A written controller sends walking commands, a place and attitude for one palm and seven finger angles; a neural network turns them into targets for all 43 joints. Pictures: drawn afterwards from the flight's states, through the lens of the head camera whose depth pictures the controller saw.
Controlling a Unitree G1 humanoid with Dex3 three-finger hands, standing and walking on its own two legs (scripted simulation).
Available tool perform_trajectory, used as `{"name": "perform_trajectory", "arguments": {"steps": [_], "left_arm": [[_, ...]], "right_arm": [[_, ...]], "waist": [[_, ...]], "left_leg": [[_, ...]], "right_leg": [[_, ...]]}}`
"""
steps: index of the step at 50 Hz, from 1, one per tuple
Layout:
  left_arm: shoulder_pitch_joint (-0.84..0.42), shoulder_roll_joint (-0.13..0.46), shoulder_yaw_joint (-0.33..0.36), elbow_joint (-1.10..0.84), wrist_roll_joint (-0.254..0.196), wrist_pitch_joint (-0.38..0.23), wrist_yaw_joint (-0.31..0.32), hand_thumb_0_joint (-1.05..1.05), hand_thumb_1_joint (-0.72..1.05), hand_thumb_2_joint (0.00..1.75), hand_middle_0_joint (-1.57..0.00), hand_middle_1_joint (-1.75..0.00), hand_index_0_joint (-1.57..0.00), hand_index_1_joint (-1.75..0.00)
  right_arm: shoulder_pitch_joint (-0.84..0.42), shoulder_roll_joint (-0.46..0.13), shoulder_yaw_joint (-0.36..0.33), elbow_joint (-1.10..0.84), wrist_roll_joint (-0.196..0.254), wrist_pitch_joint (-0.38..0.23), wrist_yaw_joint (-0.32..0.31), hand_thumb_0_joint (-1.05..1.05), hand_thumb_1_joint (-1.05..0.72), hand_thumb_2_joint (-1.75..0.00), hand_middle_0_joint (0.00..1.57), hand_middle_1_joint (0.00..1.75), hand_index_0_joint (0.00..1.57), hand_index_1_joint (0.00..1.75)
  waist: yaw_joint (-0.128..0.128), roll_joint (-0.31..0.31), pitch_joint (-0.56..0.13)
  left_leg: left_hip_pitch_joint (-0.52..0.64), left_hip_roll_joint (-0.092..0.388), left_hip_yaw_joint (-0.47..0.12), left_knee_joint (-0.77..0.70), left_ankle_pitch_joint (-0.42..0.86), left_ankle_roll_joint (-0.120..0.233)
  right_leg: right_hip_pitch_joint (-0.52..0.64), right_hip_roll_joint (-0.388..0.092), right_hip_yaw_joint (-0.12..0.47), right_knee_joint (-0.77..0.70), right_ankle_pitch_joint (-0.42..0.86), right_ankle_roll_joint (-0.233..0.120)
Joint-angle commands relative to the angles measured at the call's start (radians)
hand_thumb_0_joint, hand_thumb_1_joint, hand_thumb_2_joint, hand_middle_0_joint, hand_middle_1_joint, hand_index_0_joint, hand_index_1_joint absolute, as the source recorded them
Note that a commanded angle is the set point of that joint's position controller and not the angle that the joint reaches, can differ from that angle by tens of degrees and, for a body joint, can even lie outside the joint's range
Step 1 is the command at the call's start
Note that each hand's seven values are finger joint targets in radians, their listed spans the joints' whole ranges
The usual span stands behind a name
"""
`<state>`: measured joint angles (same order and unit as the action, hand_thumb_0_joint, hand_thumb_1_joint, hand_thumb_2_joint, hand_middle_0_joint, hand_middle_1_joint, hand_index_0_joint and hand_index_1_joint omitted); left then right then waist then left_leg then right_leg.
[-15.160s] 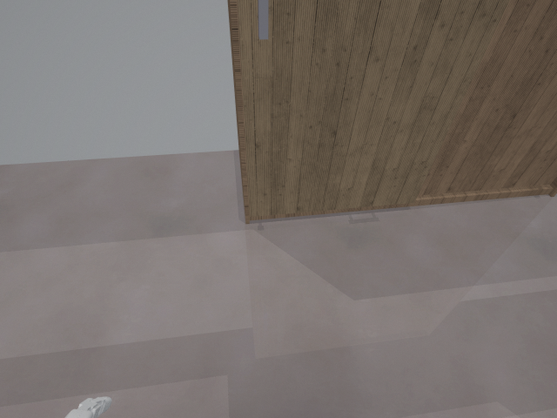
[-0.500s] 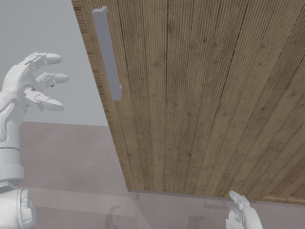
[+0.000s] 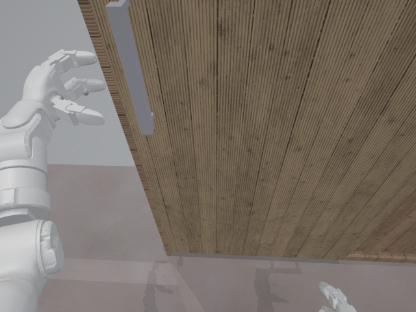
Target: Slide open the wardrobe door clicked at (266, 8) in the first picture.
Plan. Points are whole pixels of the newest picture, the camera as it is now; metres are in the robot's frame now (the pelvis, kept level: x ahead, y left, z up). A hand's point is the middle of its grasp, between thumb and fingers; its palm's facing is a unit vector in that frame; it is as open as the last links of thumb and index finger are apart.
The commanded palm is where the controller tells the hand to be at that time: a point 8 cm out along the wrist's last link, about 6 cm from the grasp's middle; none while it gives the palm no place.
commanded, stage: move the hooked fingers beside the handle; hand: left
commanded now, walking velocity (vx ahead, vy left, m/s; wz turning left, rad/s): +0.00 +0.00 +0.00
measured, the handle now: (137, 74) +0.50 +0.16 +0.23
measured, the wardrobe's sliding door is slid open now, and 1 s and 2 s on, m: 0.00 0.00 0.00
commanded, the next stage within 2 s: none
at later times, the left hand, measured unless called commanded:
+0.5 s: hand (96, 87) +0.45 +0.22 +0.23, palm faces +0.00 -1.00 +0.00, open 14.0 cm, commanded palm +0.42 +0.28 +0.23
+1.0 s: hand (97, 86) +0.45 +0.22 +0.24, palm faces +0.01 -1.00 -0.01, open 14.0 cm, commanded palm +0.42 +0.28 +0.23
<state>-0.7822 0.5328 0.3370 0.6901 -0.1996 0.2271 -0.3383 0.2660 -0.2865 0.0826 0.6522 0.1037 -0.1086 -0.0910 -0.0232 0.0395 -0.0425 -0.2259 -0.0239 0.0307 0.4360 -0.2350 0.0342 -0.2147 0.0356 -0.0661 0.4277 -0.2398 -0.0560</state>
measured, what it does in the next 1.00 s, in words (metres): stands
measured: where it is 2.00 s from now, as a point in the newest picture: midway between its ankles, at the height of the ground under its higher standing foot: outside the picture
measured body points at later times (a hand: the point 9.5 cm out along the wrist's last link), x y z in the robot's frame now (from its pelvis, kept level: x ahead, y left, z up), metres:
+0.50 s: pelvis +0.01 +0.01 +0.00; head +0.01 -0.01 +0.45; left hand +0.44 +0.28 +0.23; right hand +0.12 -0.25 -0.11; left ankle +0.00 +0.10 -0.74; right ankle -0.01 -0.08 -0.74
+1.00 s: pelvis +0.01 +0.01 +0.00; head +0.01 +0.00 +0.45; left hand +0.44 +0.27 +0.24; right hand +0.12 -0.25 -0.10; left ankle +0.00 +0.10 -0.74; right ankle -0.01 -0.08 -0.74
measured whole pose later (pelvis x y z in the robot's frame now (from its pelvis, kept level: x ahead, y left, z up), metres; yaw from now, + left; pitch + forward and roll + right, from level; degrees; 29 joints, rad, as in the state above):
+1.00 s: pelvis +0.01 +0.01 +0.00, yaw -1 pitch +3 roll +0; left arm -0.85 0.50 0.33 0.80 -0.18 0.15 -0.30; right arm 0.29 -0.28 0.07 0.65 0.09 -0.08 -0.08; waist -0.04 0.03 -0.06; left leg -0.24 -0.03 0.04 0.44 -0.24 0.04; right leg -0.23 0.03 -0.05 0.43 -0.24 -0.05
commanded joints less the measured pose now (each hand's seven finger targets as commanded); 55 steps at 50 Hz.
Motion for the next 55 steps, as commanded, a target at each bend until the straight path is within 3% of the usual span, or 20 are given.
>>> {"name": "perform_trajectory", "arguments": {"steps": [1, 3, 10, 13, 14, 19, 23, 30, 31, 34, 36, 38, 41, 42, 43, 47, 48, 51, 52, 55], "left_arm": [[-0.501, 0.271, 0.050, -0.189, -0.017, -0.085, 0.008, 0.00, -0.50, 0.30, -0.30, -1.20, -0.30, -1.20], [-0.487, 0.293, 0.071, -0.157, -0.020, -0.088, 0.005, 0.00, -0.50, 0.30, -0.30, -1.20, -0.30, -1.20], [-0.585, 0.271, 0.035, -0.090, 0.004, -0.108, 0.021, 0.00, -0.50, 0.30, -0.30, -1.20, -0.30, -1.20], [-0.573, 0.292, 0.059, -0.162, 0.004, -0.134, 0.025, 0.00, -0.50, 0.30, -0.30, -1.20, -0.30, -1.20], [-0.567, 0.260, 0.036, -0.159, 0.001, -0.135, 0.021, 0.00, -0.50, 0.30, -0.30, -1.20, -0.30, -1.20], [-0.494, 0.265, 0.065, -0.109, -0.016, -0.117, 0.016, 0.00, -0.50, 0.30, -0.30, -1.20, -0.30, -1.20], [-0.486, 0.290, 0.076, -0.115, 0.004, -0.099, 0.033, 0.00, -0.50, 0.30, -0.30, -1.20, -0.30, -1.20], [-0.533, 0.310, 0.090, -0.236, -0.008, -0.138, 0.022, 0.00, -0.50, 0.30, -0.30, -1.20, -0.30, -1.20], [-0.555, 0.253, 0.040, -0.226, -0.014, -0.133, 0.013, 0.00, -0.50, 0.30, -0.30, -1.20, -0.30, -1.20], [-0.566, 0.242, 0.024, -0.142, -0.015, -0.107, 0.007, 0.00, -0.50, 0.30, -0.30, -1.20, -0.30, -1.20], [-0.617, 0.176, -0.038, -0.102, -0.008, -0.091, 0.011, 0.00, -0.50, 0.30, -0.30, -1.20, -0.30, -1.20], [-0.583, 0.213, -0.001, -0.090, -0.005, -0.089, 0.023, 0.00, -0.50, 0.30, -0.30, -1.20, -0.30, -1.20], [-0.611, 0.184, -0.022, -0.059, -0.013, -0.100, 0.029, 0.00, -0.50, 0.30, -0.30, -1.20, -0.30, -1.20], [-0.587, 0.236, 0.024, -0.057, -0.015, -0.117, 0.036, 0.00, -0.50, 0.30, -0.30, -1.20, -0.30, -1.20], [-0.607, 0.215, 0.007, -0.096, -0.016, -0.128, 0.035, 0.00, -0.50, 0.30, -0.30, -1.20, -0.30, -1.20], [-0.574, 0.306, 0.076, -0.129, 0.003, -0.164, 0.052, 0.00, -0.50, 0.30, -0.30, -1.20, -0.30, -1.20], [-0.578, 0.279, 0.057, -0.149, 0.009, -0.166, 0.054, 0.00, -0.50, 0.30, -0.30, -1.20, -0.30, -1.20], [-0.518, 0.292, 0.076, -0.102, 0.011, -0.144, 0.050, 0.00, -0.50, 0.30, -0.30, -1.20, -0.30, -1.20], [-0.472, 0.307, 0.090, -0.073, 0.007, -0.135, 0.045, 0.00, -0.50, 0.30, -0.30, -1.20, -0.30, -1.20], [-0.468, 0.298, 0.082, -0.113, 0.000, -0.116, 0.022, 0.00, -0.50, 0.30, -0.30, -1.20, -0.30, -1.20]], "right_arm": [[-0.062, -0.133, -0.059, -0.140, -0.001, -0.042, -0.004, 0.00, -0.90, -0.90, 0.20, 0.30, 0.20, 0.30], [-0.050, -0.140, -0.062, -0.138, -0.002, -0.037, -0.005, 0.00, -0.90, -0.90, 0.20, 0.30, 0.20, 0.30], [-0.009, -0.143, -0.069, -0.116, -0.004, -0.026, -0.005, 0.00, -0.90, -0.90, 0.20, 0.30, 0.20, 0.30], [-0.005, -0.145, -0.075, -0.130, -0.010, -0.030, -0.001, 0.00, -0.90, -0.90, 0.20, 0.30, 0.20, 0.30], [-0.005, -0.141, -0.073, -0.132, -0.010, -0.030, 0.000, 0.00, -0.90, -0.90, 0.20, 0.30, 0.20, 0.30], [-0.002, -0.146, -0.075, -0.129, -0.009, -0.021, 0.004, 0.00, -0.90, -0.90, 0.20, 0.30, 0.20, 0.30], [-0.012, -0.145, -0.073, -0.139, -0.006, -0.006, 0.007, 0.00, -0.90, -0.90, 0.20, 0.30, 0.20, 0.30], [-0.019, -0.138, -0.072, -0.156, -0.009, -0.006, 0.001, 0.00, -0.90, -0.90, 0.20, 0.30, 0.20, 0.30], [-0.027, -0.136, -0.070, -0.153, -0.006, -0.009, -0.002, 0.00, -0.90, -0.90, 0.20, 0.30, 0.20, 0.30], [-0.020, -0.141, -0.069, -0.130, -0.003, -0.012, -0.008, 0.00, -0.90, -0.90, 0.20, 0.30, 0.20, 0.30], [-0.020, -0.139, -0.066, -0.117, -0.002, -0.014, -0.010, 0.00, -0.90, -0.90, 0.20, 0.30, 0.20, 0.30], [-0.011, -0.143, -0.070, -0.116, -0.005, -0.014, -0.006, 0.00, -0.90, -0.90, 0.20, 0.30, 0.20, 0.30], [-0.010, -0.141, -0.067, -0.114, -0.008, -0.014, -0.007, 0.00, -0.90, -0.90, 0.20, 0.30, 0.20, 0.30], [0.002, -0.144, -0.072, -0.114, -0.011, -0.011, -0.007, 0.00, -0.90, -0.90, 0.20, 0.30, 0.20, 0.30], [-0.011, -0.143, -0.069, -0.126, -0.011, -0.016, -0.004, 0.00, -0.90, -0.90, 0.20, 0.30, 0.20, 0.30], [-0.008, -0.139, -0.069, -0.135, -0.014, -0.008, 0.000, 0.00, -0.90, -0.90, 0.20, 0.30, 0.20, 0.30], [-0.022, -0.133, -0.064, -0.141, -0.011, -0.009, 0.003, 0.00, -0.90, -0.90, 0.20, 0.30, 0.20, 0.30], [-0.011, -0.138, -0.067, -0.138, -0.011, -0.003, 0.002, 0.00, -0.90, -0.90, 0.20, 0.30, 0.20, 0.30], [-0.009, -0.143, -0.071, -0.143, -0.010, 0.004, 0.000, 0.00, -0.90, -0.90, 0.20, 0.30, 0.20, 0.30], [-0.024, -0.142, -0.069, -0.157, -0.004, 0.004, -0.002, 0.00, -0.90, -0.90, 0.20, 0.30, 0.20, 0.30]], "waist": [[0.007, -0.002, -0.296], [0.008, -0.038, -0.290], [-0.018, 0.015, -0.267], [0.000, 0.058, -0.361], [-0.005, 0.054, -0.369], [0.007, -0.041, -0.307], [0.013, 0.011, -0.271], [0.003, 0.012, -0.353], [-0.014, 0.012, -0.328], [-0.021, 0.032, -0.264], [-0.040, 0.074, -0.232], [-0.025, 0.056, -0.267], [-0.037, -0.021, -0.275], [-0.024, -0.072, -0.304], [-0.019, -0.048, -0.326], [0.012, 0.012, -0.365], [0.010, 0.060, -0.345], [0.013, 0.018, -0.297], [0.016, -0.037, -0.284], [0.017, -0.010, -0.279]], "left_leg": [[0.156, 0.024, -0.069, -0.020, 0.274, 0.020], [0.140, 0.025, -0.063, -0.019, 0.279, 0.025], [0.147, 0.028, -0.064, -0.017, 0.268, 0.022], [0.202, 0.027, -0.067, -0.005, 0.340, 0.018], [0.216, 0.028, -0.068, -0.003, 0.354, 0.017], [0.159, 0.031, -0.060, -0.013, 0.338, 0.022], [0.132, 0.028, -0.053, -0.016, 0.327, 0.020], [0.198, 0.033, -0.061, -0.007, 0.355, 0.021], [0.201, 0.034, -0.060, -0.009, 0.335, 0.022], [0.178, 0.031, -0.066, -0.012, 0.274, 0.021], [0.180, 0.030, -0.077, -0.016, 0.239, 0.013], [0.182, 0.028, -0.079, -0.007, 0.264, 0.012], [0.159, 0.029, -0.081, -0.010, 0.239, 0.016], [0.152, 0.029, -0.079, -0.008, 0.256, 0.019], [0.162, 0.027, -0.079, -0.010, 0.266, 0.021], [0.169, 0.027, -0.070, -0.008, 0.323, 0.016], [0.178, 0.027, -0.069, -0.010, 0.324, 0.014], [0.147, 0.032, -0.068, -0.018, 0.316, 0.015], [0.130, 0.033, -0.058, -0.018, 0.311, 0.023], [0.121, 0.031, -0.053, -0.025, 0.283, 0.023]], "right_leg": [[0.061, -0.045, 0.064, -0.037, 0.336, 0.019], [0.071, -0.045, 0.068, -0.036, 0.354, 0.022], [0.020, -0.041, 0.065, -0.042, 0.323, 0.018], [0.057, -0.040, 0.067, -0.028, 0.373, 0.013], [0.053, -0.039, 0.065, -0.025, 0.382, 0.014], [0.060, -0.035, 0.060, -0.027, 0.394, 0.019], [0.055, -0.041, 0.063, -0.027, 0.386, 0.016], [0.080, -0.035, 0.069, -0.028, 0.401, 0.017], [0.054, -0.034, 0.065, -0.031, 0.381, 0.019], [-0.001, -0.034, 0.061, -0.046, 0.319, 0.016], [-0.050, -0.035, 0.054, -0.052, 0.266, 0.012], [-0.028, -0.036, 0.055, -0.046, 0.286, 0.009], [-0.018, -0.037, 0.055, -0.044, 0.280, 0.016], [0.020, -0.037, 0.054, -0.041, 0.295, 0.017], [0.028, -0.038, 0.060, -0.033, 0.312, 0.016], [0.079, -0.043, 0.066, -0.022, 0.359, 0.012], [0.063, -0.042, 0.067, -0.025, 0.358, 0.011], [0.059, -0.038, 0.063, -0.030, 0.358, 0.012], [0.074, -0.040, 0.061, -0.035, 0.363, 0.015], [0.078, -0.042, 0.067, -0.033, 0.360, 0.016]]}}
